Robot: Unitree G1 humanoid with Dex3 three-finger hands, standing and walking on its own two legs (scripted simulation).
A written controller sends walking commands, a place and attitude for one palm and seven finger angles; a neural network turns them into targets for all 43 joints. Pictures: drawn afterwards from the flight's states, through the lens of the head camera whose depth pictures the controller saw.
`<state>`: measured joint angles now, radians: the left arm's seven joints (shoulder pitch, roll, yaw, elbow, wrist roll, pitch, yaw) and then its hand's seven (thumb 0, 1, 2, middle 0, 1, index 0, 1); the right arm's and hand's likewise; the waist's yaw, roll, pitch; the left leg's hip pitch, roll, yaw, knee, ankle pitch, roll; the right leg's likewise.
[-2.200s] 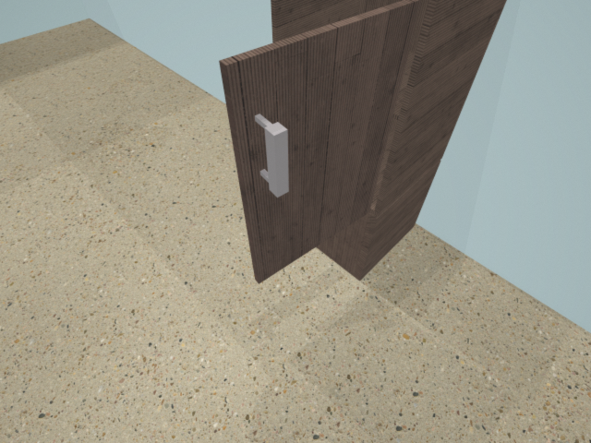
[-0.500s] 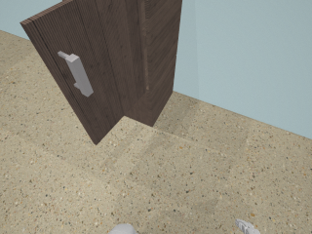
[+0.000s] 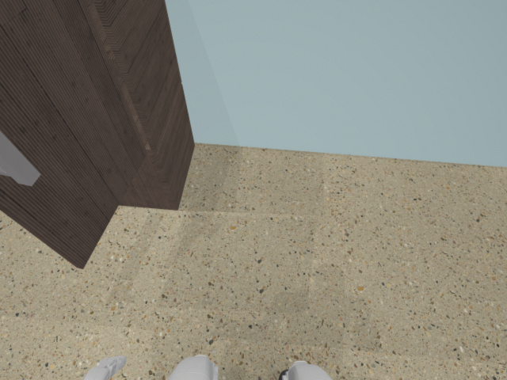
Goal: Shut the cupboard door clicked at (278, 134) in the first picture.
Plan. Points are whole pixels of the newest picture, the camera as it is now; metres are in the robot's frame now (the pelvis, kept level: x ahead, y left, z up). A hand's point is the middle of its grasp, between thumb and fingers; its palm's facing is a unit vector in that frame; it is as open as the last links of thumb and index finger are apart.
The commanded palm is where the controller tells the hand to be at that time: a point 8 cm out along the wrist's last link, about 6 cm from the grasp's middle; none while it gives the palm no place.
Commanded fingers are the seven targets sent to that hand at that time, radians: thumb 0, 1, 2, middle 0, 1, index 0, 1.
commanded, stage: walk to a spot facing it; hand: left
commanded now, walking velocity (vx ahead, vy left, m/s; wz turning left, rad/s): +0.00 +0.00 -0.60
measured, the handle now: out of the picture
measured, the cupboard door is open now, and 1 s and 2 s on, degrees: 82 82 82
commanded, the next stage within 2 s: turn to face it in 1.72 s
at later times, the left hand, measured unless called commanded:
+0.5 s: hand (176, 367) +0.15 +0.14 -0.15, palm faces -0.29 -0.93 -0.24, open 7.4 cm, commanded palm none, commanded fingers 0.00 0.90 0.90 -0.20 -0.30 -0.20 -0.30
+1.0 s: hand (283, 241) +0.39 -0.04 -0.14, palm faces -0.61 -0.76 -0.21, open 7.4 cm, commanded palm none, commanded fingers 0.00 0.90 0.90 -0.20 -0.30 -0.20 -0.30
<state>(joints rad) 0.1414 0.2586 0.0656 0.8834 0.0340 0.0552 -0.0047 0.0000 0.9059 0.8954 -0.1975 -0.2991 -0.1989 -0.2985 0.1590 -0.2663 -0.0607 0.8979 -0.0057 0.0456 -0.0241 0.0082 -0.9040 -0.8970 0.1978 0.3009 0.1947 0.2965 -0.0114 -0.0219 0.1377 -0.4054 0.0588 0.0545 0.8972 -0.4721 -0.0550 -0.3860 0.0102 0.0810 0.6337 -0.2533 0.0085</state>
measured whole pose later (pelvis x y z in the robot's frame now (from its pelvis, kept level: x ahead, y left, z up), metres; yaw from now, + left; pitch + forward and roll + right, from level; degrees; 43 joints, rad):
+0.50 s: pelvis +0.02 -0.03 +0.01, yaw -18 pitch +1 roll +0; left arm 0.20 0.22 0.06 0.93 0.03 0.01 -0.01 0.00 0.91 0.90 -0.20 -0.30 -0.20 -0.30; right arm 0.19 -0.24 -0.06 0.92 -0.02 0.04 0.01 0.01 -0.90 -0.90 0.20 0.30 0.20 0.30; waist -0.01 0.01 0.10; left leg -0.46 0.09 0.06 0.95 -0.41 -0.07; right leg -0.26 0.02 0.04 0.51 -0.28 -0.02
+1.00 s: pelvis +0.15 -0.11 +0.00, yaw -34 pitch +0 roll +0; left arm 0.03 0.24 0.07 0.90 0.03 0.00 -0.07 0.00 0.91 0.90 -0.19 -0.30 -0.19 -0.30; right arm 0.47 -0.18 -0.03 1.05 -0.03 -0.03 -0.01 0.01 -0.90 -0.90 0.20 0.30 0.20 0.30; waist -0.07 -0.01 0.09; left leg -0.06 0.17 0.25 0.55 -0.43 -0.08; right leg -0.42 -0.06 -0.11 0.61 -0.29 -0.05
